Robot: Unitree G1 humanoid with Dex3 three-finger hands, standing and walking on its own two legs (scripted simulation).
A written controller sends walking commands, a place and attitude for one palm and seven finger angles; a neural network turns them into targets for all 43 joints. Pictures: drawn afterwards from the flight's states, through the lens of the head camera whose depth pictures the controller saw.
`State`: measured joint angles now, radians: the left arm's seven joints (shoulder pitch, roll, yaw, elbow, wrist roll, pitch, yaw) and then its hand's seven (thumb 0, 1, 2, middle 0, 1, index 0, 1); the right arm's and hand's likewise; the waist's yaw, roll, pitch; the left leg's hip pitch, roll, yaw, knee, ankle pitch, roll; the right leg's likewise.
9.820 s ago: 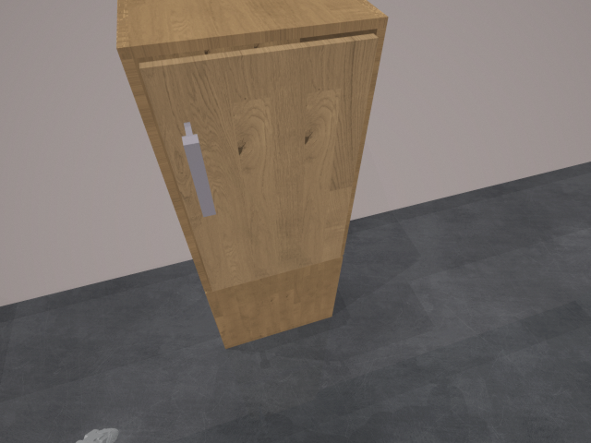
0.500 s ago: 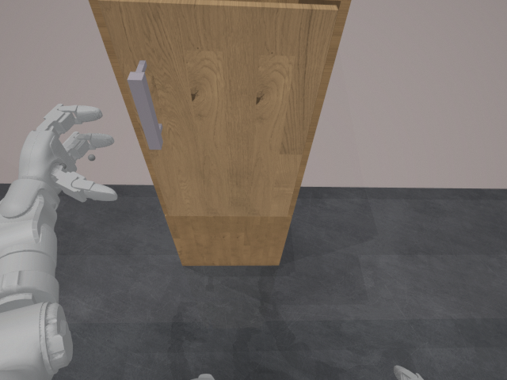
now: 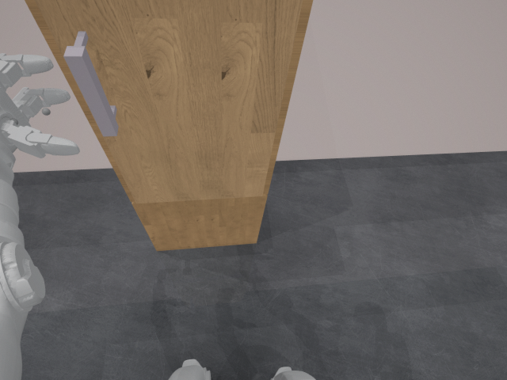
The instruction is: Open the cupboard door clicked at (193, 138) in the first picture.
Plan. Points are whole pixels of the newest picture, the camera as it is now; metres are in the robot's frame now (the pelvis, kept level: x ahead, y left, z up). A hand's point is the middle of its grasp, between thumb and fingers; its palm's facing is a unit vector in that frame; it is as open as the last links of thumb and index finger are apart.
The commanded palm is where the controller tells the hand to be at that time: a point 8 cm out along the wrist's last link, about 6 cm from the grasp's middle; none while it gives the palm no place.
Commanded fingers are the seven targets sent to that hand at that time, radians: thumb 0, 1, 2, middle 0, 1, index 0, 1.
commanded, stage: move the hooked fingers beside the handle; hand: left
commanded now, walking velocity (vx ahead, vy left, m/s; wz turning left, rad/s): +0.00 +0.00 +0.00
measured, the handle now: (97, 87) +0.55 +0.22 +0.11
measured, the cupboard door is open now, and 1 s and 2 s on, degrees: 0 0 0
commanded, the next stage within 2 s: slide the fingers in behind the handle in 1.02 s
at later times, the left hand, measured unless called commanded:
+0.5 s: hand (45, 96) +0.52 +0.29 +0.12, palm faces +0.05 -1.00 +0.01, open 14.0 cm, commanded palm +0.49 +0.33 +0.11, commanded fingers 0.00 -0.50 0.30 -0.30 -1.20 -0.30 -1.20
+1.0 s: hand (46, 103) +0.50 +0.28 +0.12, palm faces +0.06 -1.00 +0.01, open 14.0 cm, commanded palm +0.49 +0.32 +0.11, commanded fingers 0.00 -0.50 0.30 -0.30 -1.20 -0.30 -1.20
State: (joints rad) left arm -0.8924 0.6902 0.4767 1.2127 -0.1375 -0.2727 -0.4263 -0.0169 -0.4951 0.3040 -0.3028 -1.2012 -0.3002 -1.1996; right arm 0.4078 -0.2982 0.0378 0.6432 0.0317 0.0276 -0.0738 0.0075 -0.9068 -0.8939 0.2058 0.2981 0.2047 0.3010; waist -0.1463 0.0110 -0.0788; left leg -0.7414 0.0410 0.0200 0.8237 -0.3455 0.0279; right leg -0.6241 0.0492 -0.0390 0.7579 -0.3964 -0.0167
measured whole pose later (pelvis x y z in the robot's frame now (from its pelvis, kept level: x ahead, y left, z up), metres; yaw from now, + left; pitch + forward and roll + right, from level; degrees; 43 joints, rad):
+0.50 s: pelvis +0.01 +0.01 -0.01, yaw -2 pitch +20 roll -4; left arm -0.95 0.79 0.54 1.23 -0.10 -0.25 -0.45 -0.02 -0.49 0.30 -0.30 -1.20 -0.30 -1.20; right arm 0.46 -0.29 0.04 0.61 0.01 0.10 -0.06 0.00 -0.91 -0.89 0.21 0.30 0.21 0.30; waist -0.18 0.02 -0.09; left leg -0.83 0.06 0.03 0.87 -0.38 0.04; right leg -0.71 0.07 -0.03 0.77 -0.41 -0.01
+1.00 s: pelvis +0.00 +0.02 -0.01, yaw +0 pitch +18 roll -4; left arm -1.00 0.71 0.44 1.27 -0.10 -0.27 -0.39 -0.02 -0.50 0.30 -0.30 -1.20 -0.30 -1.20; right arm 0.39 -0.28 0.05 0.61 0.01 0.08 -0.06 0.00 -0.91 -0.89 0.21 0.30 0.21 0.30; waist -0.16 0.02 -0.09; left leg -0.83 0.04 0.00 0.89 -0.38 0.04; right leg -0.69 0.05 -0.05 0.79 -0.41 0.00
